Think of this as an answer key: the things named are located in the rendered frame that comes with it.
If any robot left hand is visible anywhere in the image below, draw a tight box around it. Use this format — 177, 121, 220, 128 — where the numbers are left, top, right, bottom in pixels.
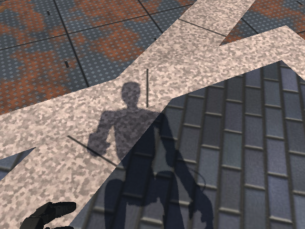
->
19, 201, 76, 229

